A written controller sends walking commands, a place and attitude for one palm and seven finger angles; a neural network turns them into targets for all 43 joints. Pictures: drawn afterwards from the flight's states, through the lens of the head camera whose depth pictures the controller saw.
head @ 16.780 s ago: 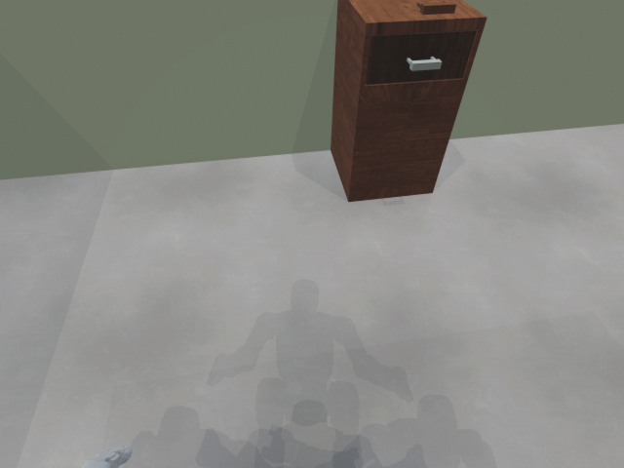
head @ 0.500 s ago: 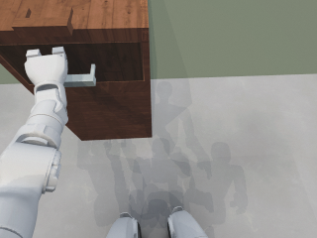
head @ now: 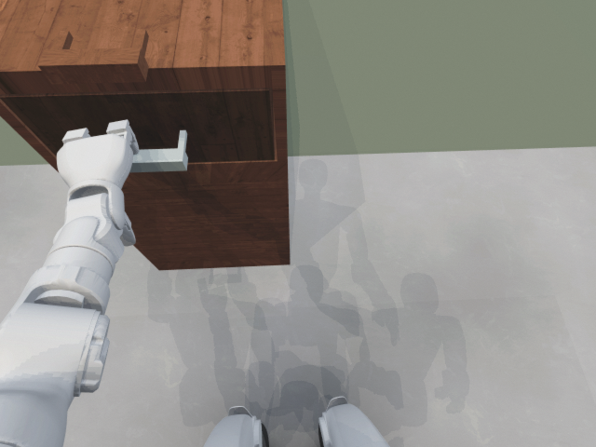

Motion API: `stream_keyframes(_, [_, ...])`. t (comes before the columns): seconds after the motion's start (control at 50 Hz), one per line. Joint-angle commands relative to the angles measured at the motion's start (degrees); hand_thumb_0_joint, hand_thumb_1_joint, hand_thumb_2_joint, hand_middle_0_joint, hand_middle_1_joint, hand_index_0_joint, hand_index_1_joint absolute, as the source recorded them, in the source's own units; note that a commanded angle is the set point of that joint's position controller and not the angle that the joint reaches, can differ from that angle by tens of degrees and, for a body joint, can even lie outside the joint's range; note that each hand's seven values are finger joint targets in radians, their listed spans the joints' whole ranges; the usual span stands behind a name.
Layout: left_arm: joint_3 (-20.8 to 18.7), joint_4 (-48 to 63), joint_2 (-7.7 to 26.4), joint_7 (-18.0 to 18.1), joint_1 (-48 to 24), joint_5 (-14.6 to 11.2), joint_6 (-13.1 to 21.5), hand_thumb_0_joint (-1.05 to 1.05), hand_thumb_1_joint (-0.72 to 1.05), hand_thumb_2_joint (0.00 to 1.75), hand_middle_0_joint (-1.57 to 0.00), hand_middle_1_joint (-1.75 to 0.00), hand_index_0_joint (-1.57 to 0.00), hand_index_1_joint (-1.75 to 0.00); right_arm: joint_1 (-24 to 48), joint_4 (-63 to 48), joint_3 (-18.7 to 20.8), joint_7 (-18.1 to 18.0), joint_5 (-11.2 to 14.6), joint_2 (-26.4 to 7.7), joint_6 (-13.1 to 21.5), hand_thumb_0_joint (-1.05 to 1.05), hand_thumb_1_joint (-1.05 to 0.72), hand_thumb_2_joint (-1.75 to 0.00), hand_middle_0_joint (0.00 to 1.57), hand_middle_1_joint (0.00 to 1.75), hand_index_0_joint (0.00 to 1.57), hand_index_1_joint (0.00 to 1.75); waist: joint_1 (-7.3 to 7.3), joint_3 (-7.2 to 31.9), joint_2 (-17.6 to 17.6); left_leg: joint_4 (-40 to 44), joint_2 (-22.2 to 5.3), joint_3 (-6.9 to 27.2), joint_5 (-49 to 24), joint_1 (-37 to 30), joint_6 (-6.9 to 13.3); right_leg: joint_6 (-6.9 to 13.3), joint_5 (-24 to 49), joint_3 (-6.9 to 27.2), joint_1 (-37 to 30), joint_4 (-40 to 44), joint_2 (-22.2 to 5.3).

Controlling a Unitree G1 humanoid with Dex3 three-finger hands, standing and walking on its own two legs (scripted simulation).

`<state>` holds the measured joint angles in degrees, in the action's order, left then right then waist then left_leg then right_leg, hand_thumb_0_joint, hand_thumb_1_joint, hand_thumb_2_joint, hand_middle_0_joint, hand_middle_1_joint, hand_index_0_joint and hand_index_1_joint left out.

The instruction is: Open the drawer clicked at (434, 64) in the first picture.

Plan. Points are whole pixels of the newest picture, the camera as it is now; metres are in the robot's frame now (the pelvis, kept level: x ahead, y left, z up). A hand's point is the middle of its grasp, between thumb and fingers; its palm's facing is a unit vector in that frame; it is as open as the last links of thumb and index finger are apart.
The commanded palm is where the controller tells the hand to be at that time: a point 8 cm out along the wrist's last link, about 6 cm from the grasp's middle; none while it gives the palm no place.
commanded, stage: move the hooked fingers above the handle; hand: left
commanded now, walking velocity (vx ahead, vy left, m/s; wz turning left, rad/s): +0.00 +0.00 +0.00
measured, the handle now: (153, 149) +0.58 +0.19 -0.03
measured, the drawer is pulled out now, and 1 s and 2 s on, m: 0.00 0.00 0.00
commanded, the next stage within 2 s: lower the fingers behind the handle in 0.88 s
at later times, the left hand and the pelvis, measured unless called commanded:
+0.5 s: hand (125, 176) +0.50 +0.21 +0.00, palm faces -0.09 -0.02 -1.00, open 13.8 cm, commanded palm +0.50 +0.20 +0.07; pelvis +0.00 +0.00 +0.00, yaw +0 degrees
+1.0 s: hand (117, 168) +0.51 +0.22 +0.02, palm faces +0.01 -0.03 -1.00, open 13.8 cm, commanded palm +0.49 +0.21 +0.07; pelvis +0.00 +0.00 -0.01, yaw +1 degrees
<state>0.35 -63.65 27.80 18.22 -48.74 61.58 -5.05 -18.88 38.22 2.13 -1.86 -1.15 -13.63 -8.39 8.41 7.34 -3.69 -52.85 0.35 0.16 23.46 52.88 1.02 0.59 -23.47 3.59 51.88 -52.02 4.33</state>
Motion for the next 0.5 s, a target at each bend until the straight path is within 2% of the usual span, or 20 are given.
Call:
stream_keyframes(0.0, [8.40,28.60,4.14,-3.94,-37.59,-3.59,10.06,0.00,-0.50,0.30,-0.30,-1.20,-0.30,-1.20,-9.87,-1.91,5.14,-2.38,-0.37,-9.24,3.80,0.00,-0.90,-0.90,0.20,0.30,0.20,0.30,4.72,40.53,-1.77,2.56,0.15,0.90,-29.91,-33.85,2.32,0.08,27.57,-2.24,-17.18,8.87,-0.90])
stream_keyframes(0.02, [9.68,22.82,1.84,-4.06,-33.52,-2.66,11.25,0.00,-0.50,0.30,-0.30,-1.20,-0.30,-1.20,-10.48,0.11,5.07,-2.48,-0.32,-9.08,4.25,0.00,-0.90,-0.90,0.20,0.30,0.20,0.30,4.85,32.96,-1.39,2.44,-0.23,1.42,-27.89,-32.45,2.22,0.22,23.33,-3.01,-11.42,9.13,-0.61])
stream_keyframes(0.04, [9.31,19.06,1.79,-3.83,-31.24,-1.60,12.21,0.00,-0.50,0.30,-0.30,-1.20,-0.30,-1.20,-10.53,1.54,4.78,-2.64,-0.31,-9.15,4.19,0.00,-0.90,-0.90,0.20,0.30,0.20,0.30,5.08,24.09,-0.10,2.65,-0.73,1.94,-24.73,-29.61,1.91,0.54,19.26,-3.70,-6.49,9.27,-0.53])
stream_keyframes(0.06, [9.86,17.00,0.95,-3.13,-30.94,-0.81,13.19,0.00,-0.50,0.30,-0.30,-1.20,-0.30,-1.20,-10.51,2.07,4.46,-2.55,-0.56,-8.98,4.16,0.00,-0.90,-0.90,0.20,0.30,0.20,0.30,5.26,19.46,0.18,2.86,-0.61,2.12,-21.10,-26.44,1.77,0.70,15.42,-4.00,-4.01,9.35,-0.65])
stream_keyframes(0.08, [8.05,14.46,2.55,-1.88,-29.83,0.12,13.45,0.00,-0.50,0.30,-0.30,-1.20,-0.30,-1.20,-10.58,2.41,4.43,-2.24,-0.56,-9.00,4.02,0.00,-0.90,-0.90,0.20,0.30,0.20,0.30,4.47,17.28,-0.49,3.26,-0.51,2.56,-19.14,-24.64,1.46,1.33,13.15,-4.27,-2.58,9.05,-0.60])
stream_keyframes(0.1, [8.33,13.58,1.86,-0.73,-30.98,0.80,13.34,0.00,-0.50,0.30,-0.30,-1.20,-0.30,-1.20,-10.22,2.39,4.46,-1.71,-0.62,-8.80,3.98,0.00,-0.90,-0.90,0.20,0.30,0.20,0.30,3.94,17.11,-3.33,3.05,-0.21,2.12,-19.91,-24.41,1.18,1.88,13.05,-4.23,-1.63,8.52,-0.61])
stream_keyframes(0.12, [7.19,10.37,2.20,0.89,-29.93,1.89,12.77,0.00,-0.50,0.30,-0.30,-1.20,-0.30,-1.20,-10.48,2.39,4.42,-1.14,-0.86,-8.55,3.87,0.00,-0.90,-0.90,0.20,0.30,0.20,0.30,3.54,17.47,-3.97,2.67,-0.21,2.44,-19.98,-23.52,0.83,2.14,12.17,-4.80,-0.18,7.31,-0.58])
stream_keyframes(0.14, [5.03,6.15,3.76,2.51,-27.08,2.46,11.29,0.00,-0.50,0.30,-0.30,-1.20,-0.30,-1.20,-10.22,2.10,4.10,-0.60,-0.83,-8.70,3.59,0.00,-0.90,-0.90,0.20,0.30,0.20,0.30,2.47,15.80,-4.03,2.61,-0.04,2.50,-19.69,-21.04,0.48,2.61,11.46,-5.23,0.59,6.42,-0.48])
stream_keyframes(0.16, [3.83,4.25,4.87,4.02,-26.60,2.62,9.69,0.00,-0.50,0.30,-0.30,-1.20,-0.30,-1.20,-9.81,1.34,3.67,-0.07,-1.10,-8.87,3.33,0.00,-0.90,-0.90,0.20,0.30,0.20,0.30,2.01,16.25,-4.45,2.49,0.13,1.92,-19.38,-19.07,0.52,2.65,11.43,-5.33,0.17,5.72,-0.44])
stream_keyframes(0.2, [-0.03,0.18,9.38,6.46,-24.87,3.26,5.47,0.00,-0.50,0.30,-0.30,-1.20,-0.30,-1.20,-9.50,0.35,3.16,0.71,-1.30,-9.49,2.49,0.00,-0.90,-0.90,0.20,0.30,0.20,0.30,0.27,17.56,-3.70,2.45,0.49,1.27,-20.18,-16.18,0.47,2.90,12.27,-5.40,-1.89,4.42,-0.23])
stream_keyframes(0.22, [0.24,0.17,10.03,7.49,-26.00,4.12,3.55,0.00,-0.50,0.30,-0.30,-1.20,-0.30,-1.20,-9.32,-0.66,2.92,0.90,-1.37,-9.55,2.12,0.00,-0.90,-0.90,0.20,0.30,0.20,0.30,0.51,19.68,-3.30,2.05,0.56,0.85,-20.72,-15.62,0.62,2.69,13.58,-5.36,-3.22,3.68,-0.16])
stream_keyframes(0.24, [-0.76,1.93,11.79,8.35,-27.38,4.71,2.07,0.00,-0.50,0.30,-0.30,-1.20,-0.30,-1.20,-9.12,-1.64,2.90,1.09,-1.53,-9.67,1.83,0.00,-0.90,-0.90,0.20,0.30,0.20,0.30,-0.30,23.45,-4.26,1.59,0.77,0.16,-21.54,-15.81,0.76,2.54,15.42,-4.98,-5.67,3.30,-0.15])
stream_keyframes(0.28, [-1.87,3.56,14.50,8.79,-28.45,6.06,-0.32,0.00,-0.50,0.30,-0.30,-1.20,-0.30,-1.20,-8.49,-2.89,2.87,1.01,-1.48,-10.05,1.17,0.00,-0.90,-0.90,0.20,0.30,0.20,0.30,-0.65,29.25,-3.18,0.93,0.81,-0.23,-22.95,-16.91,0.87,2.23,18.49,-4.47,-9.54,2.86,-0.07])
stream_keyframes(0.3, [-1.97,5.61,14.91,8.31,-30.73,5.63,-0.65,0.00,-0.50,0.30,-0.30,-1.20,-0.30,-1.20,-8.28,-3.45,2.98,0.76,-1.47,-10.17,1.11,0.00,-0.90,-0.90,0.20,0.30,0.20,0.30,0.08,32.29,-1.85,0.67,0.69,0.06,-23.61,-17.69,1.02,1.92,19.84,-4.39,-11.42,2.61,-0.12])
stream_keyframes(0.32, [-1.80,7.43,15.56,7.63,-32.24,5.29,-0.56,0.00,-0.50,0.30,-0.30,-1.20,-0.30,-1.20,-8.63,-3.86,3.07,0.53,-1.21,-10.21,1.24,0.00,-0.90,-0.90,0.20,0.30,0.20,0.30,0.28,34.74,-2.12,0.73,0.66,-0.12,-23.17,-18.83,1.24,1.53,20.49,-3.97,-13.06,3.21,-0.16])
stream_keyframes(0.38, [-2.90,16.80,17.95,4.76,-38.08,2.84,2.65,0.00,-0.50,0.30,-0.30,-1.20,-0.30,-1.20,-9.38,-3.99,3.78,-0.64,-0.84,-10.34,2.13,0.00,-0.90,-0.90,0.20,0.30,0.20,0.30,1.50,42.03,-2.23,1.11,0.30,0.15,-24.43,-24.26,1.82,0.84,23.35,-3.01,-17.69,4.78,-0.41])
stream_keyframes(0.42, [-2.17,19.40,16.91,2.95,-38.09,1.31,5.94,0.00,-0.50,0.30,-0.30,-1.20,-0.30,-1.20,-10.38,-2.99,4.07,-1.44,-0.78,-10.23,3.01,0.00,-0.90,-0.90,0.20,0.30,0.20,0.30,2.53,42.19,-1.53,1.26,0.16,0.87,-24.98,-26.52,2.06,0.65,23.34,-2.83,-16.98,5.73,-0.46])
stream_keyframes(0.46, [1.79,18.40,11.58,1.83,-36.35,1.17,8.13,0.00,-0.50,0.30,-0.30,-1.20,-0.30,-1.20,-10.84,-1.16,4.28,-1.86,-0.78,-9.85,3.80,0.00,-0.90,-0.90,0.20,0.30,0.20,0.30,3.48,36.56,-2.30,1.28,-0.15,1.28,-24.64,-27.49,1.90,0.87,20.75,-3.44,-12.01,6.52,-0.31])
stream_keyframes(0.48, [3.05,15.77,9.55,1.71,-34.78,1.25,8.50,0.00,-0.50,0.30,-0.30,-1.20,-0.30,-1.20,-11.11,-0.39,4.31,-1.85,-0.68,-9.77,4.02,0.00,-0.90,-0.90,0.20,0.30,0.20,0.30,3.82,31.57,-1.80,1.68,-0.30,1.49,-22.76,-26.32,1.79,0.97,18.18,-3.81,-9.42,7.24,-0.24])
